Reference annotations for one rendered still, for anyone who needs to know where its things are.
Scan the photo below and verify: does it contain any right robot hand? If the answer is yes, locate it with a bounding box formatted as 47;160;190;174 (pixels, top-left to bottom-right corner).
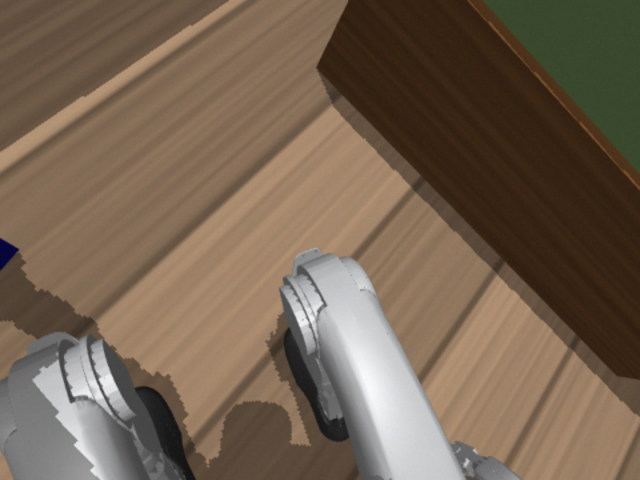
450;441;522;480

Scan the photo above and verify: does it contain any right robot foot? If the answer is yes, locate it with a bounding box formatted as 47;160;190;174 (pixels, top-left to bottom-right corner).
284;328;349;442

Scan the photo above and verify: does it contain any left robot foot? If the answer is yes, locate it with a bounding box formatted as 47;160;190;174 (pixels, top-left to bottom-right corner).
135;386;196;480

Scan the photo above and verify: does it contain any bed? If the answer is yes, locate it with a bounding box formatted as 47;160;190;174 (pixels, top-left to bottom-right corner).
316;0;640;380

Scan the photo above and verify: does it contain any cube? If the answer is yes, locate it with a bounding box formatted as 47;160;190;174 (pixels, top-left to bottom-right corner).
0;238;19;271

